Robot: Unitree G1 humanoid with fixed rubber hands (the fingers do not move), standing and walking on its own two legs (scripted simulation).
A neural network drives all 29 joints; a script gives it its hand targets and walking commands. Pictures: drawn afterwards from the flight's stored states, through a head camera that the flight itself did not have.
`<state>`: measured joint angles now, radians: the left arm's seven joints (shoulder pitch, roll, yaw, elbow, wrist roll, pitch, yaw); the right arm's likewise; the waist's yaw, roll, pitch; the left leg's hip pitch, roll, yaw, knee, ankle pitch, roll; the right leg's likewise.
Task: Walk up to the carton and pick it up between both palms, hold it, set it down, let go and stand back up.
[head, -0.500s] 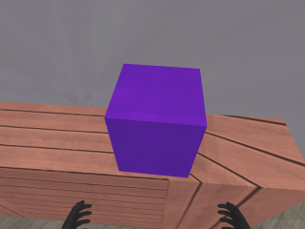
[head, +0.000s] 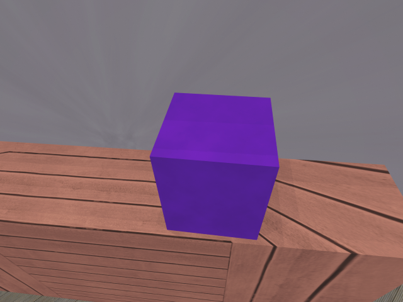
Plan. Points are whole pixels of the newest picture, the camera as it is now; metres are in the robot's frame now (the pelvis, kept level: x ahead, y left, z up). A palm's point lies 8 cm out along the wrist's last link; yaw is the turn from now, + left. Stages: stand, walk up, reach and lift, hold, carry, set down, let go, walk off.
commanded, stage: stand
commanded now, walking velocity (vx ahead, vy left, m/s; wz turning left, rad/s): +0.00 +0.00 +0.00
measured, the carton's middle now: (216, 167) +0.40 -0.02 +0.06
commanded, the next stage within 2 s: none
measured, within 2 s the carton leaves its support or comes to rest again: neither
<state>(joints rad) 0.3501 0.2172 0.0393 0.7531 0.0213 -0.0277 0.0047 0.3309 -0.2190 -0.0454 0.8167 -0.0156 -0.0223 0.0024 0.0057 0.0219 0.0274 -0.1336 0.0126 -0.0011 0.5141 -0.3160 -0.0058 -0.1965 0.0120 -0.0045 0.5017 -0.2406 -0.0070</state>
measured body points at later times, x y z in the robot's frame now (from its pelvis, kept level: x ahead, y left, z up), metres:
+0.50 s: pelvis -0.04 +0.02 +0.00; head -0.05 +0.01 +0.45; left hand -0.03 +0.26 -0.14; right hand -0.02 -0.23 -0.15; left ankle -0.02 +0.12 -0.74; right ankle +0.02 -0.12 -0.74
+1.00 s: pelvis -0.04 +0.01 +0.00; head -0.05 +0.00 +0.45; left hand -0.05 +0.25 -0.15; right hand -0.03 -0.23 -0.15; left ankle -0.02 +0.12 -0.74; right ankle +0.02 -0.12 -0.74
